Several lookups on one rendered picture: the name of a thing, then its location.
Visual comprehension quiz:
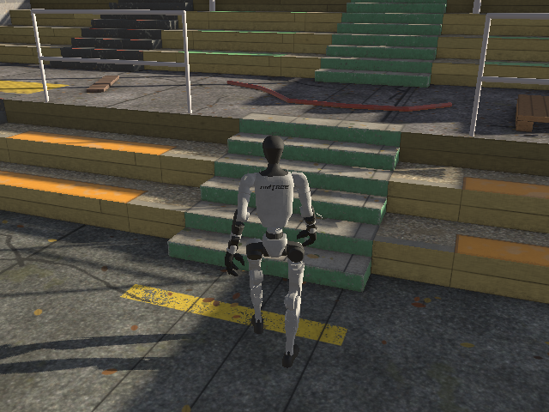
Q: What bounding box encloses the humanoid robot head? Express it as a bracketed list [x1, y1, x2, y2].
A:
[259, 136, 288, 177]

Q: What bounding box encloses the robot left hand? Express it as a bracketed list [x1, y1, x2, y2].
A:
[225, 251, 244, 276]

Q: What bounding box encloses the robot left thigh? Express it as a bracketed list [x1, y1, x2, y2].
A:
[246, 238, 263, 285]

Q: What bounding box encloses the right robot forearm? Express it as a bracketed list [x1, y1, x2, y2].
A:
[304, 205, 317, 233]

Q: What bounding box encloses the left robot upper arm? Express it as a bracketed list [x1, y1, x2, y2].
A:
[236, 173, 256, 222]

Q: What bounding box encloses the robot right hand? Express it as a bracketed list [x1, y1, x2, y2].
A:
[297, 228, 317, 246]

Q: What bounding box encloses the right robot upper arm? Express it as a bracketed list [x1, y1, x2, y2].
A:
[292, 172, 313, 218]

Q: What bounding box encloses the left robot forearm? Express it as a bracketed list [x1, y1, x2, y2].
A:
[226, 209, 244, 254]

